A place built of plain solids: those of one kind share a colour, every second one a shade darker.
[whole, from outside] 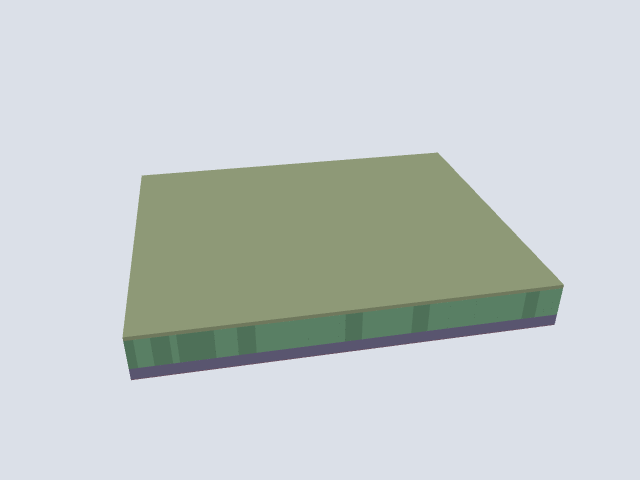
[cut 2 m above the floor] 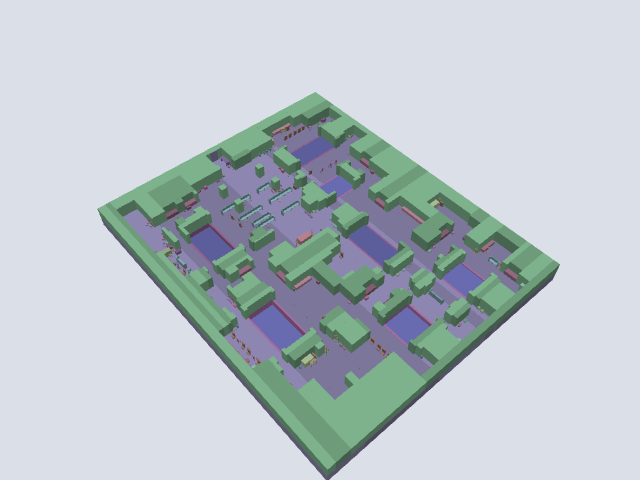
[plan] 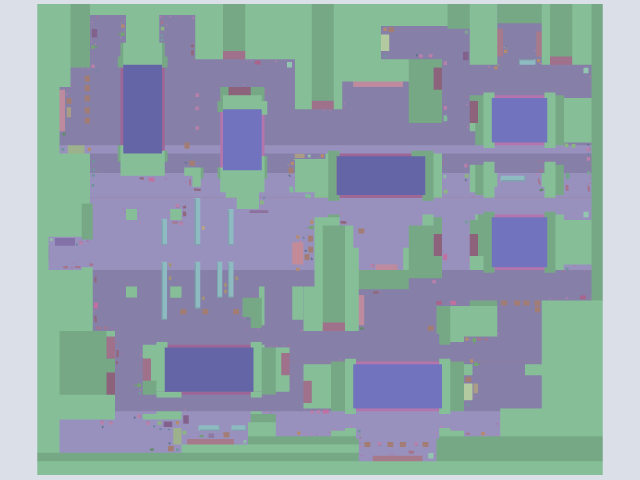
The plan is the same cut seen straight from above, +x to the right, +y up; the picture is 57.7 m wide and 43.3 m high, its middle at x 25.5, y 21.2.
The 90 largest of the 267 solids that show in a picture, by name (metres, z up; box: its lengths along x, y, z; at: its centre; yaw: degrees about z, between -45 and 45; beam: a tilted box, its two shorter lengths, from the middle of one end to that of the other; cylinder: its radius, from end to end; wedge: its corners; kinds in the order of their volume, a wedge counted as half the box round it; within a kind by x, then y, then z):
{
 "wall_rock_1": {"box": [1.0, 24.0, 3.9], "at": [0.5, 30.5, 1.95]},
 "wall_rock_2": {"box": [2.0, 16.5, 3.9], "at": [1.0, 10.25, 1.95]},
 "wall_rock_3": {"box": [1.0, 13.5, 3.9], "at": [1.5, 35.75, 1.95]},
 "wall_rock_4": {"box": [3.0, 7.5, 3.9], "at": [2.5, 25.25, 1.95]},
 "wall_rock_5": {"box": [1.0, 7.5, 3.9], "at": [2.5, 38.75, 1.95]},
 "wall_rock_6": {"box": [3.0, 5.5, 3.9], "at": [3.5, 15.75, 1.95]},
 "wall_rock_7": {"box": [1.75, 5.75, 3.9], "at": [3.88, 39.62, 1.95]},
 "wall_rock_8": {"box": [4.25, 5.75, 3.9], "at": [4.12, 10.12, 1.95]},
 "wall_rock_9": {"box": [5.0, 2.25, 3.9], "at": [4.5, 6.13, 1.95]},
 "wall_rock_10": {"box": [4.0, 2.0, 3.9], "at": [9.5, 28.0, 1.95]},
 "wall_rock_11": {"box": [3.5, 2.0, 3.9], "at": [9.5, 38.0, 1.95]},
 "wall_rock_12": {"box": [3.0, 3.5, 3.9], "at": [9.5, 40.75, 1.95]},
 "wall_rock_13": {"box": [29.0, 0.75, 3.9], "at": [14.5, 1.62, 1.95]},
 "wall_rock_14": {"box": [2.5, 5.0, 3.9], "at": [15.5, 40.0, 1.95]},
 "wall_rock_15": {"box": [2.0, 4.25, 3.9], "at": [17.75, 40.38, 1.95]},
 "wall_rock_16": {"box": [3.5, 1.25, 3.9], "at": [18.5, 33.63, 1.95]},
 "wall_rock_17": {"box": [2.0, 3.5, 3.9], "at": [19.0, 25.75, 1.95]},
 "wall_rock_18": {"box": [1.25, 4.25, 3.9], "at": [20.88, 9.38, 1.95]},
 "wall_rock_19": {"box": [16.0, 0.75, 3.9], "at": [21.0, 2.38, 1.95]},
 "wall_rock_20": {"box": [4.5, 5.0, 3.9], "at": [21.0, 40.0, 1.95]},
 "wall_rock_21": {"box": [10.0, 0.5, 3.9], "at": [24.0, 3.0, 1.95]},
 "wall_rock_22": {"box": [1.5, 9.5, 3.9], "at": [24.0, 37.75, 1.95]},
 "wall_rock_23": {"box": [1.75, 3.0, 3.9], "at": [24.13, 27.0, 1.95]},
 "wall_rock_24": {"box": [1.75, 4.0, 3.9], "at": [24.88, 15.0, 1.95]},
 "wall_rock_25": {"box": [0.75, 6.25, 3.9], "at": [25.38, 20.12, 1.95]},
 "wall_rock_26": {"box": [51.0, 1.25, 3.9], "at": [25.5, 0.63, 1.95]},
 "wall_rock_27": {"box": [1.75, 3.5, 3.9], "at": [25.62, 8.25, 1.95]},
 "wall_rock_28": {"box": [1.25, 3.5, 3.9], "at": [25.62, 26.75, 1.95]},
 "wall_rock_29": {"box": [2.0, 8.75, 3.9], "at": [25.75, 38.12, 1.95]},
 "wall_rock_30": {"box": [2.0, 8.75, 3.9], "at": [26.75, 18.13, 1.95]},
 "wall_rock_31": {"box": [1.25, 4.5, 3.9], "at": [27.12, 8.0, 1.95]},
 "wall_rock_32": {"box": [0.75, 9.5, 3.9], "at": [27.12, 37.75, 1.95]},
 "wall_rock_33": {"box": [1.25, 7.5, 3.9], "at": [28.38, 16.75, 1.95]},
 "wall_rock_34": {"box": [3.5, 5.0, 3.9], "at": [29.25, 40.0, 1.95]},
 "wall_rock_35": {"box": [6.0, 2.0, 3.9], "at": [30.5, 36.5, 1.95]},
 "wall_rock_36": {"box": [4.5, 1.75, 3.9], "at": [31.25, 17.63, 1.95]},
 "wall_rock_37": {"box": [6.0, 2.0, 3.9], "at": [34.0, 41.5, 1.95]},
 "wall_rock_38": {"box": [2.25, 2.75, 3.9], "at": [34.62, 21.12, 1.95]},
 "wall_rock_39": {"box": [2.25, 2.75, 3.9], "at": [34.62, 36.12, 1.95]},
 "wall_rock_40": {"box": [3.0, 2.0, 3.9], "at": [35.0, 18.75, 1.95]},
 "wall_rock_41": {"box": [3.0, 3.0, 3.9], "at": [35.0, 33.25, 1.95]},
 "wall_rock_42": {"box": [1.25, 4.5, 3.9], "at": [37.88, 8.0, 1.95]},
 "wall_rock_43": {"box": [1.25, 3.25, 3.9], "at": [37.88, 13.62, 1.95]},
 "wall_rock_44": {"box": [2.0, 2.25, 3.9], "at": [38.0, 41.38, 1.95]},
 "wall_rock_45": {"box": [3.0, 2.75, 3.9], "at": [40.0, 13.88, 1.95]},
 "wall_rock_46": {"box": [2.5, 5.5, 3.9], "at": [40.25, 39.75, 1.95]},
 "wall_rock_47": {"box": [15.0, 2.0, 3.9], "at": [43.5, 2.25, 1.95]},
 "wall_rock_48": {"box": [4.0, 1.75, 3.9], "at": [43.5, 41.62, 1.95]},
 "wall_rock_49": {"box": [0.75, 5.5, 3.9], "at": [45.88, 39.75, 1.95]},
 "wall_rock_50": {"box": [9.25, 2.5, 3.9], "at": [46.38, 4.75, 1.95]},
 "wall_rock_51": {"box": [0.75, 5.0, 3.9], "at": [47.12, 21.0, 1.95]},
 "wall_rock_52": {"box": [2.0, 4.75, 3.9], "at": [47.25, 40.12, 1.95]},
 "wall_rock_53": {"box": [5.5, 9.75, 3.9], "at": [48.25, 10.88, 1.95]},
 "wall_rock_54": {"box": [2.5, 4.0, 3.9], "at": [48.75, 21.0, 1.95]},
 "wall_rock_55": {"box": [2.5, 4.0, 3.9], "at": [48.75, 32.0, 1.95]},
 "wall_rock_56": {"box": [1.75, 5.5, 3.9], "at": [49.12, 39.75, 1.95]},
 "wall_rock_57": {"box": [1.0, 26.75, 3.9], "at": [50.5, 29.12, 1.95]},
 "floor_strip_1": {"box": [7.5, 3.5, 1.5], "at": [3.75, 31.5, -0.75]},
 "floor_strip_2": {"box": [7.5, 3.0, 1.5], "at": [3.75, 35.75, -0.75]},
 "floor_strip_3": {"box": [11.25, 3.0, 1.5], "at": [5.62, 8.75, -0.75]},
 "floor_strip_4": {"box": [11.25, 1.5, 1.5], "at": [5.62, 11.0, -0.75]},
 "floor_strip_5": {"box": [16.5, 1.5, 1.5], "at": [8.25, 28.0, -0.75]},
 "floor_strip_6": {"box": [26.75, 2.25, 1.5], "at": [13.38, 26.12, -0.75]},
 "floor_strip_7": {"box": [5.0, 3.5, 1.5], "at": [14.0, 31.5, -0.75]},
 "floor_strip_8": {"box": [28.25, 1.5, 1.5], "at": [14.12, 6.5, -0.75]},
 "floor_strip_9": {"box": [40.75, 5.0, 1.5], "at": [20.38, 21.0, -0.75]},
 "floor_strip_10": {"box": [8.5, 3.0, 1.5], "at": [24.0, 8.75, -0.75]},
 "floor_strip_11": {"box": [51.0, 5.75, 1.5], "at": [25.5, 2.88, -0.75]},
 "floor_strip_12": {"box": [51.0, 6.75, 1.5], "at": [25.5, 15.12, -0.75]},
 "floor_strip_13": {"box": [51.0, 1.5, 1.5], "at": [25.5, 24.25, -0.75]},
 "floor_strip_14": {"box": [51.0, 5.25, 1.5], "at": [25.5, 39.88, -0.75]},
 "floor_strip_15": {"box": [29.25, 1.0, 1.5], "at": [26.12, 33.75, -0.75]},
 "floor_strip_16": {"box": [20.25, 3.5, 1.5], "at": [30.62, 31.5, -0.75]},
 "floor_strip_17": {"box": [39.5, 3.0, 1.5], "at": [31.25, 35.75, -0.75]},
 "floor_strip_18": {"box": [31.25, 1.5, 1.5], "at": [35.38, 11.0, -0.75]},
 "floor_strip_19": {"box": [30.5, 0.75, 1.5], "at": [35.75, 29.38, -0.75]},
 "floor_strip_20": {"box": [15.75, 2.25, 1.5], "at": [43.12, 26.12, -0.75]},
 "floor_strip_21": {"box": [15.75, 1.5, 1.5], "at": [43.12, 28.0, -0.75]},
 "floor_strip_22": {"box": [14.25, 1.5, 1.5], "at": [43.88, 6.5, -0.75]},
 "floor_strip_23": {"box": [14.25, 3.0, 1.5], "at": [43.88, 8.75, -0.75]},
 "floor_strip_24": {"box": [4.75, 5.0, 1.5], "at": [48.62, 21.0, -0.75]},
 "floor_strip_25": {"box": [4.75, 3.5, 1.5], "at": [48.62, 31.5, -0.75]},
 "ceil_rock_1": {"box": [51.0, 42.5, 0.5], "at": [25.5, 21.25, 4.15]},
 "floor_base_1": {"box": [51.0, 42.5, 0.1], "at": [25.5, 21.25, -1.55]},
 "floor_old_1": {"box": [3.5, 8.0, 1.5], "at": [9.5, 33.0, -0.75]},
 "floor_old_2": {"box": [8.0, 4.0, 0.68], "at": [15.5, 9.5, -1.16]},
 "floor_old_3": {"box": [3.5, 5.5, 1.5], "at": [18.5, 30.25, -0.75]},
 "floor_old_4": {"box": [8.0, 3.5, 1.5], "at": [31.0, 27.0, -0.75]},
 "floor_old_5": {"box": [5.0, 4.5, 0.84], "at": [43.5, 21.0, -1.08]},
 "floor_old_6": {"box": [5.0, 4.0, 1.33], "at": [43.5, 32.0, -0.83]}
}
